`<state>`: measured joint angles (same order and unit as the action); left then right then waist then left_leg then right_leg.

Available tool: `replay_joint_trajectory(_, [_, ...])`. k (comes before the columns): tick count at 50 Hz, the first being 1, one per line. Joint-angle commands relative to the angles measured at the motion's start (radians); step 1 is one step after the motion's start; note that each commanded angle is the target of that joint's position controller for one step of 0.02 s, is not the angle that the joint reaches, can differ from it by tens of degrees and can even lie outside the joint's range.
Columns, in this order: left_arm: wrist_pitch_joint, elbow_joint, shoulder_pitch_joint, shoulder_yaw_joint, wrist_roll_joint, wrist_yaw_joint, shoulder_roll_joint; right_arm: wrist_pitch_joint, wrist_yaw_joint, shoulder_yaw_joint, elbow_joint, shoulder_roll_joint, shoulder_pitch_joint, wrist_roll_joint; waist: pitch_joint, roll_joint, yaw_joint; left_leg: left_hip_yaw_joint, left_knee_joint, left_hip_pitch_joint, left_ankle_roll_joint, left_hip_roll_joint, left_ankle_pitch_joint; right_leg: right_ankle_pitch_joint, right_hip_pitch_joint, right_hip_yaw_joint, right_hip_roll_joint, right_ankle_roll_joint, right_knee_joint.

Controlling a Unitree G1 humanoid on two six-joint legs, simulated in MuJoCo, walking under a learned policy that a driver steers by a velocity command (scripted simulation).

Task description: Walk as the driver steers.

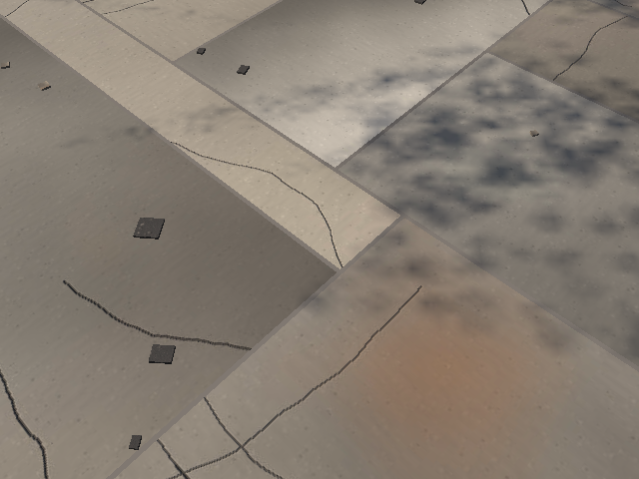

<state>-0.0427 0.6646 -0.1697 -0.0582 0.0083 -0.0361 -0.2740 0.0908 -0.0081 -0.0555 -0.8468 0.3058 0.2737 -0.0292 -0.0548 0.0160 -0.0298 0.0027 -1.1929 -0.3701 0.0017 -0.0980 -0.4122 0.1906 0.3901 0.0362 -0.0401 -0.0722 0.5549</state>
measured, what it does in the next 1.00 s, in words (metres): walks ahead, turning left: left foot, then right foot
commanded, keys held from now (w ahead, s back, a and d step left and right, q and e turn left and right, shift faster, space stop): w+q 0.64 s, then w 0.36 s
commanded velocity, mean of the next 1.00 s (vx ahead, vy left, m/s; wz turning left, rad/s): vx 0.50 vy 0.00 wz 0.33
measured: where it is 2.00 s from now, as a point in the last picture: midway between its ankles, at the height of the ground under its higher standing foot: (206, 247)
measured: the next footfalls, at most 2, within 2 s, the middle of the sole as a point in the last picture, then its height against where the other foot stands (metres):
left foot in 0.46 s outside the picture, level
right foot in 0.94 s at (305, 349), level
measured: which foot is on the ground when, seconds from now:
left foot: up 0.00-0.44, down 0.46-0.94, up 0.96-1.00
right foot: down 0.00-0.44, up 0.46-0.92, down 0.94-1.00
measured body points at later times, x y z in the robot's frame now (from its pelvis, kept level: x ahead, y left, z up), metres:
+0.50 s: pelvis +0.28 +0.06 -0.02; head +0.32 +0.07 +0.43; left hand +0.26 +0.35 -0.14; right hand +0.51 -0.15 -0.11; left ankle +0.36 +0.16 -0.73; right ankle +0.09 -0.08 -0.67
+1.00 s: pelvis +0.57 +0.11 -0.01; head +0.60 +0.11 +0.44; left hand +0.66 +0.42 -0.08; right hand +0.73 -0.14 -0.13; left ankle +0.38 +0.16 -0.68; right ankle +0.70 +0.05 -0.73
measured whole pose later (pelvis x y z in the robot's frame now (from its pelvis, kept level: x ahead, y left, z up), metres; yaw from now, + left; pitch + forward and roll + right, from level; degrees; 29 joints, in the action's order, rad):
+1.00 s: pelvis +0.57 +0.11 -0.01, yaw +24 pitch +2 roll +0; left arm -0.12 0.71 -0.10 -0.04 0.00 -0.03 -0.27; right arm 0.04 0.01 -0.06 -0.78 0.29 0.36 -0.01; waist -0.01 0.02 -0.05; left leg -0.15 -0.88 -0.18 -0.05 0.08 -0.51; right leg 0.15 0.46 0.02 -0.03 -0.04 0.55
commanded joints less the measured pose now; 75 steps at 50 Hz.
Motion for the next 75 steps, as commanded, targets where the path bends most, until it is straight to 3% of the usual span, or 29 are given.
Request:
replay_joint_trajectory(1, [-0.030,-0.030,-0.057,-0.031,-0.015,0.005,-0.101,0.002,0.001,-0.027,0.059,0.111,0.010,0.003,0.130,-0.105,0.024,-0.068,0.001,-0.250,-0.011,-0.078,0.132,-0.198,-0.289,-0.298,0.265,-0.170,-0.315])
replay_joint_trajectory(5, [-0.064,0.020,-0.070,-0.038,-0.025,0.015,-0.113,-0.038,0.007,-0.023,0.051,0.065,-0.012,0.002,0.062,-0.069,0.015,-0.096,0.102,-0.291,0.015,-0.063,0.269,-0.255,-0.227,-0.155,0.257,-0.162,-0.406])
replay_joint_trajectory(10, [-0.067,0.061,-0.088,-0.034,-0.026,0.035,-0.117,-0.027,-0.006,-0.021,0.076,0.045,-0.112,0.005,0.011,-0.068,0.051,-0.107,0.369,-0.337,0.012,-0.009,0.520,-0.254,-0.290,-0.014,0.240,-0.106,-0.442])
replay_joint_trajectory(17, [-0.031,0.134,-0.168,-0.046,-0.007,0.051,-0.146,-0.021,-0.053,0.001,0.170,0.009,-0.274,0.010,-0.053,-0.046,0.114,-0.001,0.570,-0.408,-0.040,0.018,0.445,-0.427,-0.513,0.081,0.308,-0.083,-0.374])
replay_joint_trajectory(20, [-0.006,0.129,-0.139,-0.056,-0.001,0.066,-0.188,-0.028,-0.066,-0.016,0.196,0.044,-0.225,0.009,0.022,-0.101,0.060,0.093,0.575,-0.261,-0.093,0.097,0.288,-0.885,-0.553,0.127,0.312,-0.050,-0.201])
replay_joint_trajectory(22, [0.007,0.121,-0.108,-0.056,0.003,0.077,-0.205,-0.034,-0.055,-0.058,0.157,0.122,-0.001,0.008,0.152,-0.104,-0.071,0.114,0.623,0.062,-0.153,0.172,0.284,-1.021,-0.465,0.159,0.274,-0.010,0.118])
replay_joint_trajectory(23, [-0.002,0.106,-0.112,-0.045,-0.004,0.081,-0.185,-0.042,-0.035,-0.089,0.129,0.199,0.156,0.007,0.247,-0.016,-0.144,-0.063,0.668,0.369,-0.211,0.083,0.305,-0.739,-0.241,0.159,0.227,0.030,0.409])
replay_joint_trajectory(24, [-0.033,0.065,-0.228,0.005,-0.036,0.055,-0.025,-0.038,-0.027,-0.103,0.131,0.284,0.151,0.000,0.331,0.246,-0.020,-0.623,0.723,0.731,-0.408,-0.183,0.179,0.296,0.238,0.079,0.003,0.098,0.778])
replay_joint_trajectory(25, [-0.077,0.058,-0.133,-0.002,-0.005,0.035,-0.094,-0.029,-0.026,-0.079,0.149,0.206,0.185,0.007,0.444,0.138,-0.094,-0.832,0.856,0.805,-0.433,-0.229,0.097,0.391,0.359,-0.144,-0.014,0.078,0.886])
replay_joint_trajectory(26, [-0.100,0.022,-0.032,-0.014,0.033,0.024,-0.141,-0.023,-0.024,-0.067,0.149,0.161,0.150,0.015,0.308,0.090,-0.108,-0.681,0.883,0.717,-0.377,-0.201,0.147,0.301,0.429,-0.159,0.043,0.053,0.856])
replay_joint_trajectory(28, [-0.111,0.017,0.006,-0.015,-0.001,0.034,-0.135,-0.020,-0.022,-0.051,0.177,0.110,0.015,0.012,0.141,-0.039,-0.021,-0.478,0.904,0.418,-0.322,-0.123,0.337,0.181,0.349,-0.135,0.116,0.051,0.671])
replay_joint_trajectory(29, [-0.100,0.019,-0.015,-0.022,-0.012,0.036,-0.143,-0.020,-0.017,-0.043,0.195,0.091,-0.020,0.024,0.123,-0.014,0.016,-0.428,0.927,0.323,-0.319,-0.099,0.420,0.154,0.276,-0.140,0.135,0.061,0.630])
replay_joint_trajectory(32, [-0.064,0.017,-0.044,-0.019,-0.024,0.040,-0.112,-0.019,-0.005,-0.047,0.208,0.109,-0.038,0.020,0.089,0.006,0.051,-0.339,0.969,0.173,-0.320,-0.059,0.532,0.112,0.217,-0.108,0.141,0.112,0.494])
replay_joint_trajectory(37, [-0.062,-0.010,0.116,0.009,-0.022,0.031,-0.052,-0.025,0.016,-0.046,0.174,0.122,0.031,0.014,0.064,0.052,-0.024,-0.183,0.967,0.095,-0.233,0.025,0.485,-0.267,0.123,-0.058,0.097,0.141,0.112])
replay_joint_trajectory(42, [-0.079,-0.046,0.220,-0.001,-0.005,0.010,-0.092,-0.030,0.013,-0.045,0.132,0.130,0.107,0.011,0.037,0.069,-0.066,-0.274,0.904,0.250,-0.215,-0.059,0.392,-0.272,0.154,-0.078,0.078,0.094,-0.036])
replay_joint_trajectory(46, [-0.092,-0.016,0.077,-0.027,-0.008,0.008,-0.139,-0.044,0.017,-0.046,0.128,0.132,0.078,0.015,0.081,0.096,0.029,-0.289,0.741,0.337,-0.171,-0.064,0.673,-0.148,-0.010,-0.038,0.040,0.016,-0.111])
replay_joint_trajectory(47, [-0.095,0.013,-0.059,-0.043,-0.018,0.013,-0.178,-0.044,0.017,-0.033,0.139,0.102,0.067,0.021,0.195,0.071,0.093,-0.242,0.559,0.272,-0.141,-0.010,0.706,-0.191,-0.231,-0.087,0.099,-0.033,-0.078])
replay_joint_trajectory(48, [-0.093,0.030,-0.212,-0.061,-0.027,0.016,-0.254,-0.037,0.018,-0.011,0.157,0.046,0.137,0.040,0.359,-0.093,0.114,-0.173,0.241,0.040,-0.090,0.095,0.412,-0.199,-0.567,-0.341,0.293,-0.137,-0.042])
replay_joint_trajectory(49, [-0.080,0.076,-0.280,-0.069,-0.012,0.004,-0.265,-0.023,0.014,0.002,0.151,0.005,0.236,0.011,0.425,-0.357,0.088,-0.137,-0.021,-0.274,-0.036,0.205,-0.161,0.093,-0.767,-0.758,0.434,-0.257,-0.199])
replay_joint_trajectory(50, [-0.076,0.068,-0.257,-0.045,0.012,0.004,-0.175,-0.018,0.012,-0.016,0.150,0.105,0.145,-0.003,0.304,-0.206,0.125,-0.189,-0.104,-0.391,-0.042,0.140,-0.139,0.315,-0.699,-0.759,0.411,-0.212,-0.256])
replay_joint_trajectory(51, [-0.069,0.057,-0.183,-0.032,0.007,0.009,-0.140,-0.016,0.010,-0.024,0.179,0.131,0.030,-0.004,0.172,-0.121,0.126,-0.146,-0.094,-0.424,-0.046,0.093,-0.041,0.287,-0.563,-0.618,0.375,-0.169,-0.275])
replay_joint_trajectory(53, [-0.062,0.047,-0.096,-0.016,-0.014,0.010,-0.110,-0.013,0.009,-0.024,0.195,0.103,-0.032,0.021,0.063,-0.063,0.076,-0.108,0.011,-0.363,-0.036,0.024,0.081,0.078,-0.350,-0.455,0.301,-0.156,-0.322])
replay_joint_trajectory(57, [-0.071,0.068,-0.090,-0.014,-0.007,0.013,-0.115,-0.025,0.008,-0.015,0.187,0.046,0.002,0.023,0.064,-0.105,0.032,-0.071,0.146,-0.290,-0.007,-0.012,0.148,-0.149,-0.253,-0.299,0.252,-0.168,-0.386])
replay_joint_trajectory(63, [-0.055,0.116,-0.156,-0.023,0.007,0.027,-0.159,-0.012,-0.002,0.004,0.231,0.007,-0.186,0.024,0.029,-0.078,0.089,-0.028,0.508,-0.262,0.016,0.006,0.447,-0.261,-0.261,-0.146,0.206,-0.133,-0.410])
replay_joint_trajectory(69, [-0.026,0.174,-0.239,-0.028,0.016,0.034,-0.179,0.003,-0.031,0.001,0.282,0.024,-0.317,0.011,-0.007,-0.086,0.116,-0.021,0.665,-0.257,-0.025,0.042,0.418,-0.295,-0.408,-0.165,0.277,-0.111,-0.342])
replay_joint_trajectory(71, [-0.015,0.181,-0.232,-0.033,0.017,0.039,-0.192,0.010,-0.034,-0.011,0.277,0.050,-0.273,0.015,0.019,-0.098,0.074,-0.013,0.702,-0.154,-0.050,0.068,0.348,-0.432,-0.429,-0.184,0.283,-0.091,-0.265])
replay_joint_trajectory(73, [-0.011,0.169,-0.199,-0.024,0.011,0.042,-0.176,0.013,-0.019,-0.050,0.211,0.129,-0.020,0.027,0.184,-0.079,-0.060,-0.010,0.719,0.248,-0.105,0.064,0.388,-0.565,-0.310,-0.133,0.201,-0.043,0.020])
replay_joint_trajectory(74, [-0.016,0.135,-0.199,0.003,-0.021,0.043,-0.104,0.007,-0.004,-0.071,0.187,0.211,0.168,0.041,0.358,0.063,-0.120,-0.242,0.676,0.564,-0.167,-0.157,0.426,-0.211,-0.089,-0.086,0.116,-0.002,0.352])
replay_joint_trajectory(75, [-0.035,0.135,-0.341,0.026,0.005,0.036,-0.021,0.000,-0.011,-0.072,0.171,0.236,0.172,0.044,0.473,0.321,-0.044,-0.662,0.798,0.796,-0.301,-0.337,0.208,0.401,0.242,-0.116,-0.013,0.040,0.629])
